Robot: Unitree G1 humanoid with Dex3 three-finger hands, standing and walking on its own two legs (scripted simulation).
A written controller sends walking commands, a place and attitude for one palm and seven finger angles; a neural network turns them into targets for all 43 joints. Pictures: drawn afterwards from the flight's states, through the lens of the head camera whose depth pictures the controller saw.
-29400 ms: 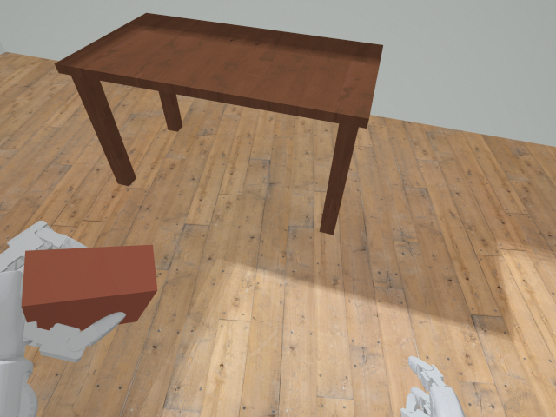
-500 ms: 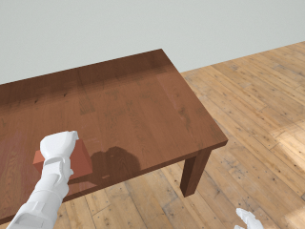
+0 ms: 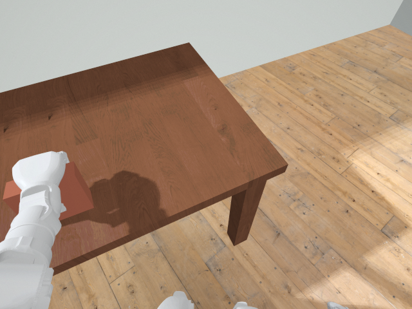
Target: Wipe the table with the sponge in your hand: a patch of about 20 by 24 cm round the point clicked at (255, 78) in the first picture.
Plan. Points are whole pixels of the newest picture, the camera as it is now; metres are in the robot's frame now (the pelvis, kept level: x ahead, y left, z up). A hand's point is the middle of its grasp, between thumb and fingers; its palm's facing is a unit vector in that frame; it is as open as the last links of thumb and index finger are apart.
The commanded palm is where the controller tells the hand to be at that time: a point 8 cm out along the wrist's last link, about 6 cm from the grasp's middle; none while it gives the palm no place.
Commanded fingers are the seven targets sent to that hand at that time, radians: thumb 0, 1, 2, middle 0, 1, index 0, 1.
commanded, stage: wipe forward along the first lane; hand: left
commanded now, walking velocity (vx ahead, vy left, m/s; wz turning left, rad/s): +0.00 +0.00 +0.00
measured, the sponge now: (56, 200) +0.34 +0.35 -0.03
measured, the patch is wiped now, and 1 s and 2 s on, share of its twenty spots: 0.30 0.55 0.60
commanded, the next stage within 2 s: slide across to the middle lane in 0.68 s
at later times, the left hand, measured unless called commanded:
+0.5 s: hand (46, 167) +0.40 +0.39 +0.01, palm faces -0.17 +0.01 -0.99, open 9.8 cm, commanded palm +0.41 +0.37 +0.04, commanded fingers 0.00 0.10 1.30 -1.20 -1.60 -1.20 -1.60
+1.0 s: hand (46, 157) +0.43 +0.40 +0.00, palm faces -0.15 +0.04 -0.99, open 9.8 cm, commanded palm +0.45 +0.34 +0.05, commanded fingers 0.00 0.10 1.30 -1.20 -1.60 -1.20 -1.60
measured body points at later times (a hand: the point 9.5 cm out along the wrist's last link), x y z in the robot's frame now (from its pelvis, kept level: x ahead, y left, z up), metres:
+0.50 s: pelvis +0.01 +0.02 +0.00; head +0.09 +0.03 +0.44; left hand +0.41 +0.38 +0.06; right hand +0.09 -0.25 -0.13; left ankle +0.06 +0.12 -0.69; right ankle +0.03 -0.06 -0.69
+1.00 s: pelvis +0.02 +0.05 +0.00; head +0.11 +0.07 +0.44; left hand +0.44 +0.39 +0.06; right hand +0.07 -0.21 -0.13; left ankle +0.06 +0.12 -0.69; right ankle +0.03 -0.06 -0.69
